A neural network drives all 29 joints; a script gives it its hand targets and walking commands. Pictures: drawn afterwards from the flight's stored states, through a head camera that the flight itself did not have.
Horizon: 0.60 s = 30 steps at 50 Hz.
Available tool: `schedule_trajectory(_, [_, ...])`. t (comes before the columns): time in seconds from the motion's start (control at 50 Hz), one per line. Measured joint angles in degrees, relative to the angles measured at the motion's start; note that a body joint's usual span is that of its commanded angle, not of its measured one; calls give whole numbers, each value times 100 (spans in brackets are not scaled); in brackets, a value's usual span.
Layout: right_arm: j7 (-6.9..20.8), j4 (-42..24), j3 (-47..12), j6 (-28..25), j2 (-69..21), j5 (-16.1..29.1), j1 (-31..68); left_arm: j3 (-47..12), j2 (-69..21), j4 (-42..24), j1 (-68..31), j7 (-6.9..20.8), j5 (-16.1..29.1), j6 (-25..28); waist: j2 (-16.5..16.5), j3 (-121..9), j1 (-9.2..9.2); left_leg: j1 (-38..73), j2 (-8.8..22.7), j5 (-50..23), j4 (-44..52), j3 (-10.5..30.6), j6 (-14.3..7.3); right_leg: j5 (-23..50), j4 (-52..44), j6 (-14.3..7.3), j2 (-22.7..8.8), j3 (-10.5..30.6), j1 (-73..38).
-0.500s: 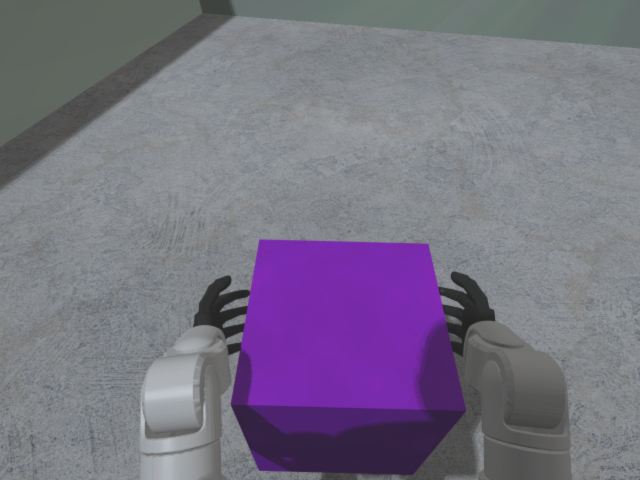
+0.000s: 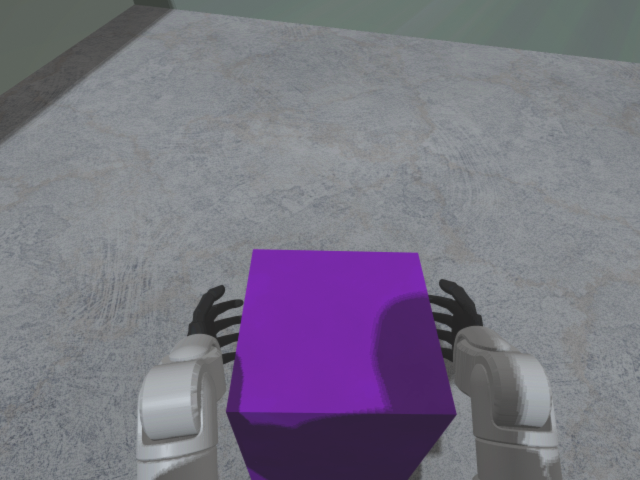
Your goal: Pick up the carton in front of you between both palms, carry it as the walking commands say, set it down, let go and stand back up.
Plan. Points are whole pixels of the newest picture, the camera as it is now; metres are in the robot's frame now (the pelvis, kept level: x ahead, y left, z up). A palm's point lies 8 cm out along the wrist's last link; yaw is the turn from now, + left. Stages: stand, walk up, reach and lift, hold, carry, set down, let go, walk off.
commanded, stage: carry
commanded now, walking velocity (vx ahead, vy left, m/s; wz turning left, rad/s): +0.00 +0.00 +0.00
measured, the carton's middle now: (332, 370) +0.27 +0.00 -0.03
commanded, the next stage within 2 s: hold in 2.00 s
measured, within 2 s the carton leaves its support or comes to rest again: neither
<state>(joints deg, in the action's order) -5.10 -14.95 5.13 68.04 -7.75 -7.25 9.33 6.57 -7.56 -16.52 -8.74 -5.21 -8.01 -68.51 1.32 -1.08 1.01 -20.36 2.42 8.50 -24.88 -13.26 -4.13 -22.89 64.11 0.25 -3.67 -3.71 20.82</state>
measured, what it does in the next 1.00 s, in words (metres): walks ahead: right foot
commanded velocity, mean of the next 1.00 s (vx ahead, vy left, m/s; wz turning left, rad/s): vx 0.00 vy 0.00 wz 0.00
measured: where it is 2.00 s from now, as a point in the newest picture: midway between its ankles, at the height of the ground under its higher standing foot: outside the picture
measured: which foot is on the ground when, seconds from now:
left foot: down 0.00-1.00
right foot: up 0.00-0.22, down 0.24-1.00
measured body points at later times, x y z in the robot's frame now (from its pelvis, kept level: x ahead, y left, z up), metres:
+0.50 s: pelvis +0.20 -0.02 +0.00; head +0.20 -0.02 +0.45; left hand +0.47 +0.15 +0.08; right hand +0.49 -0.16 +0.07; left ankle +0.06 +0.08 -0.73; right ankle +0.23 -0.11 -0.74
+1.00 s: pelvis +0.19 +0.01 -0.01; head +0.19 +0.01 +0.44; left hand +0.46 +0.18 +0.07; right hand +0.48 -0.12 +0.08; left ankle +0.06 +0.07 -0.74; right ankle +0.23 -0.12 -0.74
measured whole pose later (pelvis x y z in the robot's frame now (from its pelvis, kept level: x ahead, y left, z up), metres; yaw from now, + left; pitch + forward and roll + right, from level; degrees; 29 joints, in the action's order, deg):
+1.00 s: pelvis +0.19 +0.01 -0.01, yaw +4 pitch +3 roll -2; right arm -4.8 -18.4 6.3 69.4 -7.7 -7.5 9.6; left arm 5.6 -7.8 -17.6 -10.3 -5.7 -7.7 -69.0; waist -0.7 -5.6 0.0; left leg -4.1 3.5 24.9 -27.0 -11.3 0.3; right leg -12.3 30.5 -0.2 -3.5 -10.7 20.3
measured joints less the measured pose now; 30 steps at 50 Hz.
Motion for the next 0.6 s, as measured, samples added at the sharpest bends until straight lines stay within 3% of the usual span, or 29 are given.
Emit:
schedule_trajectory(0.12, [6,-382,19,-233,22,83,-190,-201,2,-239,85,-46,33,257,-44,176,-47,763,3,93,707,115,86,601,-2096,74,21,-181,764])
schedule_trajectory(0.2, [14,-649,-40,-224,26,111,-236,-236,11,-564,177,-92,107,240,-19,108,-110,1161,-22,507,591,153,225,1551,-3326,85,70,-402,607])
schedule_trajectory(0.24, [16,-776,-74,-157,25,103,-219,-221,11,-722,170,-103,129,159,8,15,-132,1295,-52,881,258,169,315,2359,-4003,79,70,-558,275])
schedule_trajectory(0.28, [25,-785,-31,-78,24,85,-137,-210,4,-696,115,-103,134,129,-187,-131,-137,1299,74,1244,-190,238,419,1975,-4029,-194,160,-671,46])
schedule_trajectory(0.32, [7,-740,42,44,17,40,-64,-184,-10,-501,-19,-78,126,85,-400,-261,-108,1284,195,1364,-429,394,506,1536,-3876,-333,245,-764,-22])
schedule_trajectory(0.44, [-7,-422,164,242,1,-45,68,-78,-35,-11,-213,-5,65,-11,-381,-519,-66,1578,154,1349,29,518,629,1206,-3785,-299,217,-826,-106])
schedule_trajectory(0.6, [-20,-453,133,172,-9,24,115,-70,-27,-218,-159,-38,62,-5,-182,-414,-113,1561,122,1197,7,490,658,1255,-3666,-258,163,-713,-62])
